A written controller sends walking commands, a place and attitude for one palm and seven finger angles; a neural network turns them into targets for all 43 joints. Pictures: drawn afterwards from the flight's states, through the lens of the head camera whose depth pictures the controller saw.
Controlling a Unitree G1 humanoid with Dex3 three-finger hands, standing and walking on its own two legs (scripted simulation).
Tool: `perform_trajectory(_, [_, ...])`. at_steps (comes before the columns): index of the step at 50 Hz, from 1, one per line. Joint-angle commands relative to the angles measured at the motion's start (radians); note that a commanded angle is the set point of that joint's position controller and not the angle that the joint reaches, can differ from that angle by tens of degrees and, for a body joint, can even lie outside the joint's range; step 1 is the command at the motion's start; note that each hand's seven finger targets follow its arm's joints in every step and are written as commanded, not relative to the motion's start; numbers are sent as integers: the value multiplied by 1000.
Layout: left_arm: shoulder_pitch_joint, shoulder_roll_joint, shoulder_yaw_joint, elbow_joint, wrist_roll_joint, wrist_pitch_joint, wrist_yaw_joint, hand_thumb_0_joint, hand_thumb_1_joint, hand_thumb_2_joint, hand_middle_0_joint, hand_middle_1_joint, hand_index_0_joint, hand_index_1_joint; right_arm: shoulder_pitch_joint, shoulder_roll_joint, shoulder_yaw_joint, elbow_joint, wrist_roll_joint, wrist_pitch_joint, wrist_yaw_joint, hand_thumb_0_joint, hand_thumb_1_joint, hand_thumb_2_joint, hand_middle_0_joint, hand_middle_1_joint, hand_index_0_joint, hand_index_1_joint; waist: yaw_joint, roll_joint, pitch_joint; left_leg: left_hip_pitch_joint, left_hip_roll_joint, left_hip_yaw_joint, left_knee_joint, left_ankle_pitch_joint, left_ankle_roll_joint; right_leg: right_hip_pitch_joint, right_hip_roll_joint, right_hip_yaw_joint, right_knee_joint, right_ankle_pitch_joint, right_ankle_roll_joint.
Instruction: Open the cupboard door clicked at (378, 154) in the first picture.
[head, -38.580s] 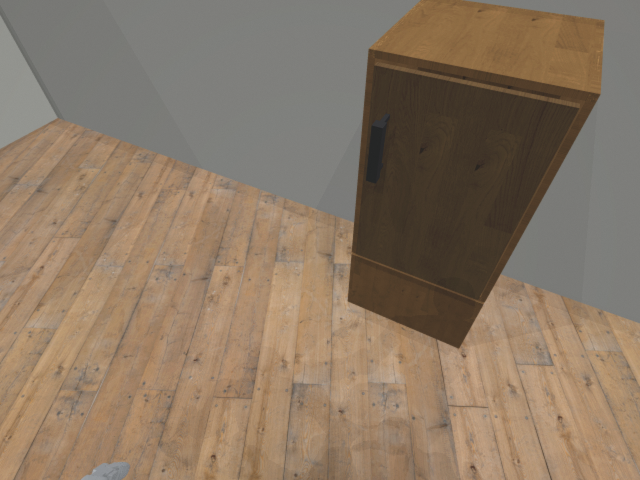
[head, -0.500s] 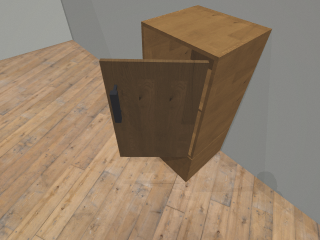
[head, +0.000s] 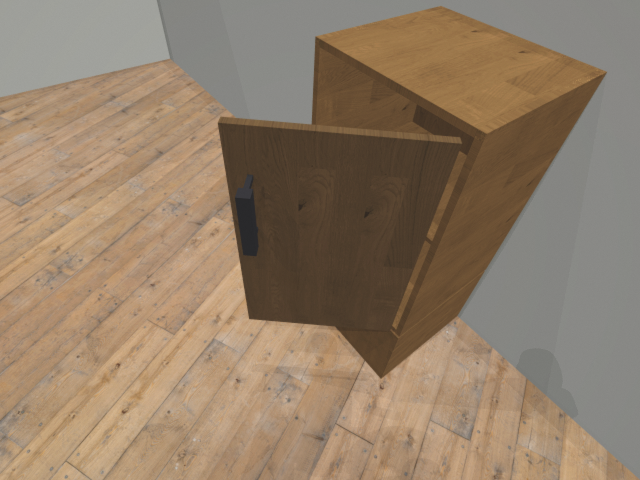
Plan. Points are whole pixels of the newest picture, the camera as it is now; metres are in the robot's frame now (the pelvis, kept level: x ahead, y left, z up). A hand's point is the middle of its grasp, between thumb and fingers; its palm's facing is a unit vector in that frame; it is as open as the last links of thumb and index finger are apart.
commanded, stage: come to a stop and stand still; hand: left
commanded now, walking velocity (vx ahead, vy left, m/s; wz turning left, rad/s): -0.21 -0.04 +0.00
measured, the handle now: (250, 215) +0.55 +0.17 -0.03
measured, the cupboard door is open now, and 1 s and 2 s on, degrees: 48 48 48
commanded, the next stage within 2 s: look again from close up in 1.10 s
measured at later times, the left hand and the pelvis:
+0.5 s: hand out of the picture +0.04 +0.18 -0.16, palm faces -0.01 -0.97 -0.26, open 7.4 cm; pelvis -0.03 -0.02 +0.00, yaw -2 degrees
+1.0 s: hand out of the picture -0.06 +0.18 -0.17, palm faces +0.00 -0.97 -0.22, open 7.4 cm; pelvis -0.04 +0.00 +0.00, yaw -1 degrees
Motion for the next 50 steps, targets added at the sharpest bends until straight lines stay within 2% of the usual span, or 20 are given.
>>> perform_trajectory(1, [66, 73, -6, -28, -6, -5, 17, 0, 900, 900, -200, -300, -200, -300, 79, -80, 5, 7, 5, -14, -15, 0, -900, -900, 200, 300, 200, 300, -7, -6, 33, 165, 151, -123, -162, 518, 49, -71, -82, 89, -102, 166, -5])
perform_trajectory(3, [33, 97, -3, -35, -9, 14, 22, 0, 900, 900, -200, -300, -200, -300, 59, -85, 7, 10, 8, -8, -22, 0, -900, -900, 200, 300, 200, 300, -11, 105, 29, 178, 151, -137, -190, 707, 57, -41, -84, 60, -40, 169, 10])
perform_trajectory(6, [27, 121, 2, -65, -7, 29, 24, 0, 900, 900, -200, -300, -200, -300, 53, -121, -12, -7, 8, 2, -35, 0, -900, -900, 200, 300, 200, 300, -12, 111, -28, 274, 195, -154, -168, 935, 93, -76, -72, 50, 38, 101, 10])
perform_trajectory(9, [-43, 133, 22, -123, -6, 52, 17, 0, 900, 900, -200, -300, -200, -300, 55, -160, -36, -25, -4, 16, -40, 0, -900, -900, 200, 300, 200, 300, -36, 115, -43, 257, 295, -219, -212, 885, 188, -178, -46, 81, 298, -191, 5])
perform_trajectory(11, [-64, 118, 28, -146, -4, 55, 12, 0, 900, 900, -200, -300, -200, -300, 1, -159, -38, -51, -11, 19, -39, 0, -900, -900, 200, 300, 200, 300, -20, 90, -51, 228, 299, -207, -211, 798, 213, -211, -46, 116, 385, -209, -1])
perform_trajectory(15, [-76, 113, 30, -173, -8, 58, 3, 0, 900, 900, -200, -300, -200, -300, -59, -159, -41, -79, -19, 27, -21, 0, -900, -900, 200, 300, 200, 300, -3, 122, -82, 114, 257, -164, -230, 491, 167, -110, -52, 96, 282, -136, -1])
perform_trajectory(18, [-29, 141, 29, -157, 0, 45, 2, 0, 900, 900, -200, -300, -200, -300, -67, -139, -38, -82, -11, 40, -6, 0, -900, -900, 200, 300, 200, 300, 27, 31, -52, -33, 156, -121, -145, 126, 80, 65, -51, 63, -47, 84, 4])
perform_trajectory(20, [-110, 251, 30, -182, 4, 30, 8, 0, 900, 900, -200, -300, -200, -300, -48, -48, -22, -105, -1, 54, 8, 0, -900, -900, 200, 300, 200, 300, -15, -271, 31, -101, -24, 11, 21, -179, -24, -63, -290, 329, -238, 78, -98])
perform_trajectory(21, [-157, 266, 25, -199, 1, 31, 9, 0, 900, 900, -200, -300, -200, -300, -63, -54, -24, -110, -5, 65, 14, 0, -900, -900, 200, 300, 200, 300, -20, -169, 39, -12, -19, -23, 91, -202, -27, -178, -329, 324, -251, 40, -145])
perform_trajectory(23, [-210, 245, 19, -195, -4, 14, 10, 0, 900, 900, -200, -300, -200, -300, -56, -58, -17, -89, -9, 63, 14, 0, -900, -900, 200, 300, 200, 300, -35, -257, 25, -16, -12, -44, 111, -149, -21, -139, -248, 279, -197, 212, -143])
perform_trajectory(27, [-206, 208, 3, -168, -18, 11, 4, 0, 900, 900, -200, -300, -200, -300, 8, -75, 2, -22, -4, 32, 11, 0, -900, -900, 200, 300, 200, 300, -38, -29, -11, 127, 47, -98, -160, 172, -13, -110, -129, 159, -81, 192, -51])
perform_trajectory(29, [-176, 198, -2, -138, -17, 20, 4, 0, 900, 900, -200, -300, -200, -300, -22, -93, 9, -11, -4, 27, 13, 0, -900, -900, 200, 300, 200, 300, -9, 41, 27, 35, 66, -146, -236, 76, 2, -49, -92, 141, -114, 52, -16])
perform_trajectory(33, [-124, 184, -6, -85, -15, 16, 3, 0, 900, 900, -200, -300, -200, -300, -6, -83, 12, 14, -3, 26, 11, 0, -900, -900, 200, 300, 200, 300, -1, 32, 52, 2, 45, -142, -289, -82, -2, -17, -93, 143, -158, 15, -16])
perform_trajectory(37, [-107, 173, -11, -67, -14, 9, 5, 0, 900, 900, -200, -300, -200, -300, 39, -73, 12, 34, -2, 26, 10, 0, -900, -900, 200, 300, 200, 300, -16, -17, 41, 48, 36, -124, -277, -58, -5, -46, -99, 148, -186, -3, -17])
perform_trajectory(38, [-58, 208, -21, -51, -1, -13, 44, 0, 900, 900, -200, -300, -200, -300, -35, -117, 15, -43, 3, 4, 14, 0, -900, -900, 200, 300, 200, 300, 9, 39, 46, 48, 32, -75, -64, 84, -31, -74, -142, 172, -139, 249, -34])
perform_trajectory(39, [-125, 253, -17, -102, -13, -18, 32, 0, 900, 900, -200, -300, -200, -300, 27, -70, 20, -67, -2, 14, 24, 0, -900, -900, 200, 300, 200, 300, -49, 49, -7, 60, 5, -73, -81, -89, -25, -134, -171, 192, -167, -132, -63])
perform_trajectory(40, [-153, 250, -14, -118, -10, -15, 24, 0, 900, 900, -200, -300, -200, -300, 66, -85, 18, -67, -10, 17, 28, 0, -900, -900, 200, 300, 200, 300, -65, 47, 0, 46, 4, -84, -81, -122, -13, -187, -140, 171, -129, -243, -70])
perform_trajectory(41, [-153, 235, -12, -126, -5, -13, 21, 0, 900, 900, -200, -300, -200, -300, 92, -86, 19, -81, -17, 13, 29, 0, -900, -900, 200, 300, 200, 300, -64, 103, -11, 20, 19, -111, -117, -122, 2, -172, -112, 123, -75, -198, -66])
perform_trajectory(44, [-85, 185, -20, -106, -7, -4, 10, 0, 900, 900, -200, -300, -200, -300, 58, -112, 16, -114, -11, 13, 22, 0, -900, -900, 200, 300, 200, 300, -28, 82, 58, -100, 54, -202, -249, -276, 37, -132, -54, 80, -12, -156, -49])
perform_trajectory(50, [-51, 175, -27, -88, -7, -8, 5, 0, 900, 900, -200, -300, -200, -300, 50, -118, 17, -106, -6, 9, 21, 0, -900, -900, 200, 300, 200, 300, -17, -22, 75, -67, 39, -182, -264, -241, 39, -145, -75, 119, -54, -135, -41])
